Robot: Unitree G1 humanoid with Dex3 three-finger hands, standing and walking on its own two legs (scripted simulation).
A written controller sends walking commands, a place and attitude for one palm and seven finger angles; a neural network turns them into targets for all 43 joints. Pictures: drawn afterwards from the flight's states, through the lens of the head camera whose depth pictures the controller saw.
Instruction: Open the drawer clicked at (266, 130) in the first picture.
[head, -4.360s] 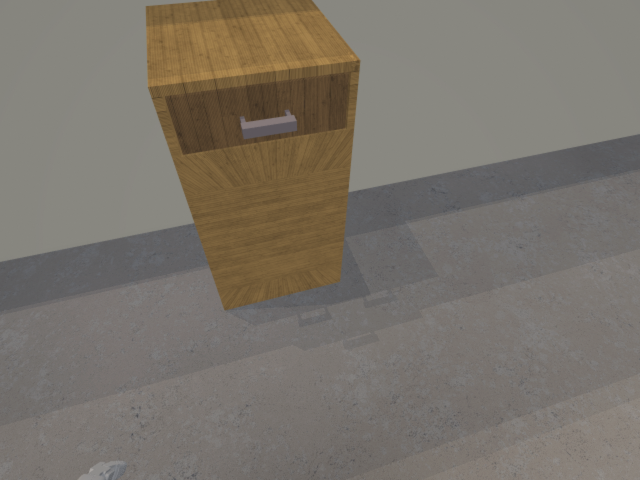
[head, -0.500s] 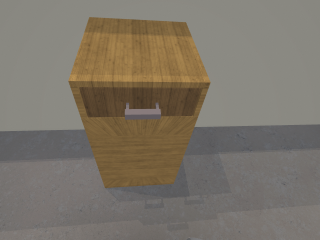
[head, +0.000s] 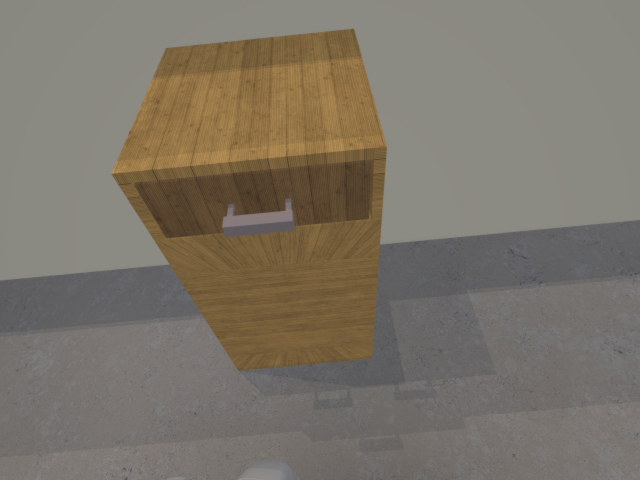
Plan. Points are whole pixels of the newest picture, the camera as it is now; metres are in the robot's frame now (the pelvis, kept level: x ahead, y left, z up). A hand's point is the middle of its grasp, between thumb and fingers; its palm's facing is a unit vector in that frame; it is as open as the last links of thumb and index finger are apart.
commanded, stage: come to a stop and stand still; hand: left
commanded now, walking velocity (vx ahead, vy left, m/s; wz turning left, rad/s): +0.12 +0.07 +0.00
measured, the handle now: (259, 214) +0.52 +0.16 -0.01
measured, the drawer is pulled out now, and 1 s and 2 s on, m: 0.00 0.00 0.00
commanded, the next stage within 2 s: look again from close up in 1.10 s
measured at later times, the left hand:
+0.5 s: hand out of the picture -0.03 +0.25 -0.18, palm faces -0.01 -0.99 -0.13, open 7.4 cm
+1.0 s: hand out of the picture +0.10 +0.18 -0.17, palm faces +0.04 -0.98 -0.18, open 7.2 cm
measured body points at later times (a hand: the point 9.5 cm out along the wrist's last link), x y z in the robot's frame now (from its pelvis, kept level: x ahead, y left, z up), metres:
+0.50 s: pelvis -0.02 +0.07 +0.01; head +0.00 +0.11 +0.46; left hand -0.03 +0.30 -0.17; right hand -0.11 -0.13 -0.13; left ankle -0.07 +0.15 -0.74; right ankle -0.04 -0.07 -0.67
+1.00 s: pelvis +0.02 +0.02 +0.00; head +0.03 +0.02 +0.45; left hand +0.10 +0.24 -0.16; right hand +0.01 -0.20 -0.17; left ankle -0.06 +0.15 -0.74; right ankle -0.01 -0.08 -0.74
